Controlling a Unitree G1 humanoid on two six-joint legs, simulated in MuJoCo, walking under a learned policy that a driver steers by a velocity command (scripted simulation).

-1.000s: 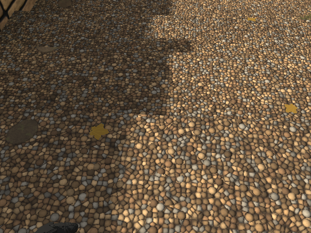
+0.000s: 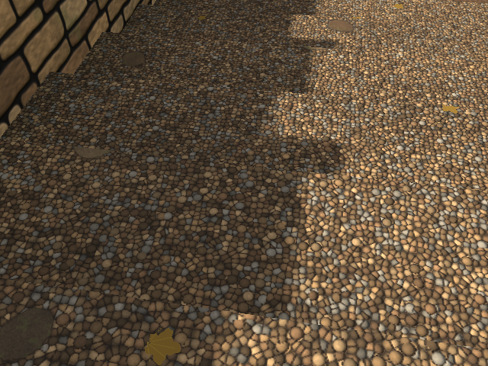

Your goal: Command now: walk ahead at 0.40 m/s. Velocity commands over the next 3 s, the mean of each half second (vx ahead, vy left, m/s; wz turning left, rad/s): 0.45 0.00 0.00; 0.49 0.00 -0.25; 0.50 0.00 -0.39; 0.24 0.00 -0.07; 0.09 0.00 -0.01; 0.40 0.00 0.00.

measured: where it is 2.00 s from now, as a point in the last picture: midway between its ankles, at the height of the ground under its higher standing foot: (301, 234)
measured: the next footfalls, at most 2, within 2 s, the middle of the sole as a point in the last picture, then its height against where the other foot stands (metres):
left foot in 0.46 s outside the picture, level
right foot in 0.98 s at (304, 343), level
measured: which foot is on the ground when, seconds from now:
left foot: down 0.00-0.00, up 0.02-0.44, down 0.46-1.00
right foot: down 0.00-0.50, up 0.52-0.96, down 0.98-1.00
